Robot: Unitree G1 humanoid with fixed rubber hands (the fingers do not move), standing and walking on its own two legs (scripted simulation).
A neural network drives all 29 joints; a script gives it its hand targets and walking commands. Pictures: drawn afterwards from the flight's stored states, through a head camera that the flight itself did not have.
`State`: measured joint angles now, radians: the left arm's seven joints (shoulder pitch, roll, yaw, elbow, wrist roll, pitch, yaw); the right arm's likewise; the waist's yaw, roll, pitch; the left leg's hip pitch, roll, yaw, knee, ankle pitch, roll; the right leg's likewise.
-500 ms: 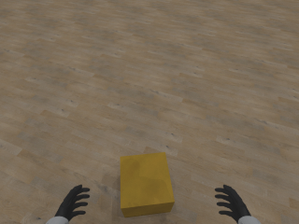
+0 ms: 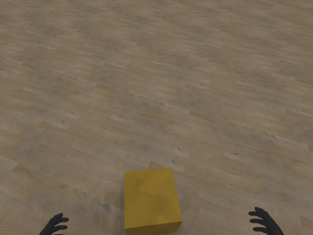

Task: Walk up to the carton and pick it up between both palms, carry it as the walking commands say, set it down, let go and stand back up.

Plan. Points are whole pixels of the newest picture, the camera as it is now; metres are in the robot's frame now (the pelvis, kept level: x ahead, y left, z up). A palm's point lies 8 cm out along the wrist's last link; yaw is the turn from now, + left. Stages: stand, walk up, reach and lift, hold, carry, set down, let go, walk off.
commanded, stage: stand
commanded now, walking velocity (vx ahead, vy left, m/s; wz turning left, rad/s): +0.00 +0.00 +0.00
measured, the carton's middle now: (150, 202) +0.42 +0.02 -0.66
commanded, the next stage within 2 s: none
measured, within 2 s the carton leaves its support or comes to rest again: neither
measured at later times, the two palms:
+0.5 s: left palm out of the picture +0.11 +0.30 -0.10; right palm out of the picture +0.11 -0.29 -0.08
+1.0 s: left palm out of the picture +0.08 +0.31 -0.10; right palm out of the picture +0.08 -0.30 -0.09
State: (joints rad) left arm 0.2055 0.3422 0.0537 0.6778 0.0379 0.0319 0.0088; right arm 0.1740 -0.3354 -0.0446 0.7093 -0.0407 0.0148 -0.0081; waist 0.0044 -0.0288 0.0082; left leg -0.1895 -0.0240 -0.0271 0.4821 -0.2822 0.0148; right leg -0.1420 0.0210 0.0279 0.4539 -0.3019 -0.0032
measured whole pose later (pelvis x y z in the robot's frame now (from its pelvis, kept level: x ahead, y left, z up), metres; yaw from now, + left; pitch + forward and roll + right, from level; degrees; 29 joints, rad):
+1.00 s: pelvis -0.02 +0.01 +0.01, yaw -1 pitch -2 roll +0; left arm 0.16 0.38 0.01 0.98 0.02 -0.01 0.01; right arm 0.13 -0.38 -0.01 1.00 -0.02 -0.01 -0.01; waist 0.00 -0.02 0.02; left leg -0.12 -0.03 -0.01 0.36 -0.19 0.02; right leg -0.08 0.01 0.04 0.34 -0.22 0.01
